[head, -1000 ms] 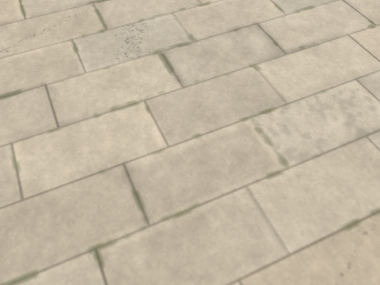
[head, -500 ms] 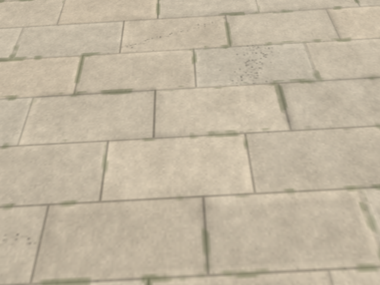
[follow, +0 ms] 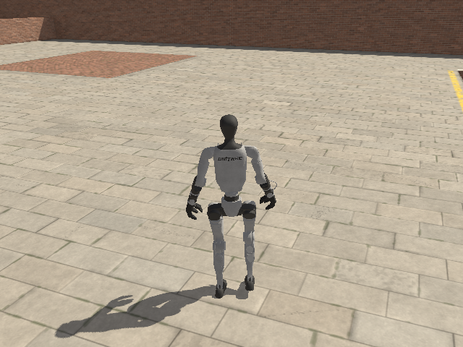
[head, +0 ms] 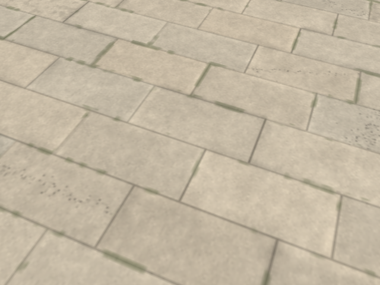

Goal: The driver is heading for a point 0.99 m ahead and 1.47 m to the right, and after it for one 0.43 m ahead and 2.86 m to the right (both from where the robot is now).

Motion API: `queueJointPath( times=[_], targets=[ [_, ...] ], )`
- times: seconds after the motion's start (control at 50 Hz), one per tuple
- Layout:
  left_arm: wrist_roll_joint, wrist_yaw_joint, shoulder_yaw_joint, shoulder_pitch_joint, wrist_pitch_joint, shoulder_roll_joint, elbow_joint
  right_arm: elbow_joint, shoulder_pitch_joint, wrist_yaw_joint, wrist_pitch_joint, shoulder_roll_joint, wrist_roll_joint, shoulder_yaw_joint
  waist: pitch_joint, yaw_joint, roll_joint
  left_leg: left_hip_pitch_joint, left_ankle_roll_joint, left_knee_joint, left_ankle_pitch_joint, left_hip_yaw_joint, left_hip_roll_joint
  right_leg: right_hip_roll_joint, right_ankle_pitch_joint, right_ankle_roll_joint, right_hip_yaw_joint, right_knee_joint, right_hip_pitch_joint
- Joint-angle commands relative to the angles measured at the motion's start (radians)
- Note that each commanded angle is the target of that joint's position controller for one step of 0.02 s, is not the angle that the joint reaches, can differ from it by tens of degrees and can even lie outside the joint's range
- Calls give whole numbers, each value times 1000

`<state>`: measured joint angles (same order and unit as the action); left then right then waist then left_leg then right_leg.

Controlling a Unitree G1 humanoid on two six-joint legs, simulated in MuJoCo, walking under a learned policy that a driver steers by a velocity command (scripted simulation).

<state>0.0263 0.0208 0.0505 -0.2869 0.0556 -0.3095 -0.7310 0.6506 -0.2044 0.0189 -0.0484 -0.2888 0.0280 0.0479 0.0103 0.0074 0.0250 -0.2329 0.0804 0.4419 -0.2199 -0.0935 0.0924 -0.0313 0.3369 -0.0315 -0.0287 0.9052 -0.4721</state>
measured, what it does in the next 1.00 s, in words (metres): walks ahead, turning right: right foot, then left foot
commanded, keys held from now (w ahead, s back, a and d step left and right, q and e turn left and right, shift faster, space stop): w+e+shift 1.00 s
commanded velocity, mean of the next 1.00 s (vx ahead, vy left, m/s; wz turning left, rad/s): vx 0.84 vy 0.00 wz -0.75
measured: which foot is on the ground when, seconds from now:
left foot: down 0.00-0.20, up 0.22-0.60, down 0.62-1.00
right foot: up 0.00-0.18, down 0.20-0.64, up 0.66-1.00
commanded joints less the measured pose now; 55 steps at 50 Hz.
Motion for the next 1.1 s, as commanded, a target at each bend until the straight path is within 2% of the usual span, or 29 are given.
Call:
queueJointPath(
  times=[0.02, 0.14, 0.18, 0.2, 0.22, 0.24, 0.26, 0.28, 0.3, 0.36, 0.46, 0.52, 0.56, 0.58, 0.6, 0.62, 0.64, 0.66, 0.68, 0.7, 0.72, 0.8, 0.88, 0.96, 1.0, 1.04, 1.06, 1.08, 1.1],
  targets=[
    [-9, 27, 19, 96, -24, -92, 83, -20, -63, 1, 38, -164, 14, 40, -4, -66, -185, 97, 130, -282, -444, -293, -315, -6, -8, 40, 8, -102, -81],
    [-27, 38, 13, 15, -49, -68, 49, -17, 29, -19, 86, -169, 5, 41, 64, 10, -118, -20, 81, -296, -400, -127, -352, 1, 47, 137, -37, -260, 118],
    [-24, 34, 14, -103, -60, -58, 2, -22, 77, -22, 86, -159, 0, 39, 62, 79, -29, -141, 55, -165, -434, -18, -309, 38, 12, 164, -82, -384, 316],
    [-19, 28, 27, -244, -71, -87, -55, -33, 108, -27, 86, -122, 17, 28, 54, 130, 93, -247, 30, 78, -384, 84, -233, 28, 115, 189, 15, -450, 451],
    [-6, 21, 43, -353, -85, -154, -70, -65, 168, -25, 93, -41, 36, -1, 41, 172, 277, -419, -18, 476, -253, 218, -108, -175, 349, 242, 377, -582, 532],
    [-7, 24, 43, -290, -88, -189, -31, -142, 205, -7, 109, -12, 21, -17, 84, 117, 334, -714, -49, 604, -268, 96, 14, -266, 537, 340, 891, -805, 573],
    [-7, 18, 55, -203, -88, -190, 1, -127, 199, 4, 126, -61, 36, -12, 118, 85, 170, -776, -55, 684, -179, 20, -81, -301, 513, 362, 862, -801, 574],
    [-11, 12, 58, -186, -94, -178, 10, -109, 207, 14, 138, -103, 35, -1, 86, 82, 51, -743, -66, 680, -89, 11, -112, -257, 385, 346, 747, -748, 569],
    [-14, 5, 60, -197, -97, -174, 2, -90, 188, 18, 139, -107, 35, -1, 62, 72, -3, -696, -81, 647, -58, 22, -126, -210, 295, 323, 651, -739, 559],
    [-29, -9, 46, -232, -115, -125, -29, -83, 200, 30, 108, -90, 34, -10, 70, 66, 21, -613, -120, 549, 18, 54, -132, -125, 114, 292, 520, -783, 496],
    [-28, -13, 59, -254, -120, -130, -58, -134, 362, 31, 98, -55, 13, -36, 94, 104, 47, -535, -148, 320, 127, 108, -87, -48, -182, 287, 435, -760, 414],
    [-31, -19, 65, -257, -126, -143, -73, -176, 435, 31, 105, -61, 3, -41, 91, 121, 93, -415, -131, 184, 172, 115, -77, -74, -385, 271, 461, -746, 401],
    [-35, -24, 70, -186, -130, -167, -63, -159, 340, 18, 111, -89, -2, -30, 47, 54, 97, -196, -105, 104, 169, 109, -52, -77, -606, 228, 444, -681, 361],
    [-36, -21, 77, -161, -135, -196, -58, -124, 220, 3, 114, -132, -2, -12, -30, -1, 87, -6, -87, 111, 106, 117, -24, -63, -817, 200, 422, -559, 332],
    [-33, -15, 84, -128, -139, -228, -55, -68, 12, -18, 116, -179, -6, 11, -150, -106, 52, 240, -71, 119, 49, 119, -22, -23, -906, 172, 385, -327, 281],
    [-26, -10, 78, -87, -153, -201, -43, -23, -210, -44, 120, -229, 3, 39, -260, -216, 28, 518, -50, 159, -83, 31, -132, 36, -758, 156, 366, -50, 112],
    [-48, -12, 36, -130, -162, -24, -1, -7, -346, -57, 127, -313, 52, 63, -419, -202, -255, 752, 9, 19, -633, -412, -451, 154, -60, 150, 270, 328, -139],
    [-56, -8, 17, -133, -151, -33, 37, -26, -222, -50, 121, -306, 44, 58, -423, -114, -388, 634, 43, -216, -819, -839, -556, 136, 115, 160, 208, 477, -239],
    [-31, -8, 24, -65, -133, -83, 21, -41, -87, -47, 115, -212, 36, 45, -232, -87, -259, 468, 52, -209, -784, -713, -509, 63, 10, 163, 171, 502, -289],
    [-9, 3, 27, -30, -121, -100, 13, -33, -62, -44, 113, -145, 31, 30, -140, -78, -127, 350, 56, -184, -608, -532, -477, 12, -44, 159, 140, 468, -282],
    [1, 17, 28, 3, -108, -92, 11, -10, -70, -43, 115, -116, 33, 23, -78, -67, -79, 257, 48, -199, -437, -402, -439, -18, -56, 152, 126, 434, -262],
    [11, 57, 2, 122, -58, -23, 89, 83, -127, -23, 156, -65, 0, 7, 56, -17, -120, 112, 27, -292, -145, -106, -410, -94, -89, 125, 117, 382, -319],
    [1, 74, -13, 246, -50, -34, 163, 107, -91, -18, 180, -77, 2, 8, 110, 27, -100, 60, -13, -351, 109, 186, -348, -92, -295, 120, 69, 242, -328],
    [4, 96, -32, 395, -58, -26, 191, 159, -188, -25, 181, -124, 1, 18, 164, -19, -26, 133, -44, -366, 499, 379, -286, -15, -375, 181, -126, -75, -177],
    [0, 87, -27, 362, -64, -41, 175, 162, -230, -33, 165, -182, 2, 27, 96, 11, -76, 262, -57, -223, 1026, 396, -308, 65, -321, 214, -185, -128, -75],
    [-4, 65, -3, 149, -70, -94, 117, 150, -206, -45, 127, -251, 9, 45, -42, 138, -134, 307, -52, 99, 1312, 382, -354, 130, -188, 248, -175, -141, 149],
    [-5, 49, 24, -60, -74, -142, 56, 129, -166, -46, 111, -263, 12, 49, -138, 229, -139, 219, -35, 360, 1285, 357, -370, 154, -138, 278, -133, -180, 389],
    [-5, 21, 58, -200, -72, -189, -9, 122, -159, -36, 105, -239, 22, 47, -189, 258, -65, 5, -50, 698, 816, 346, -311, 143, -80, 298, -42, -239, 652],
    [-23, 1, 82, -116, -58, -279, -2, 76, -156, -19, 112, -85, 34, 11, -117, 132, 179, -320, -81, 1080, -229, 321, -135, -54, -145, 335, 287, -252, 726]
  ],
)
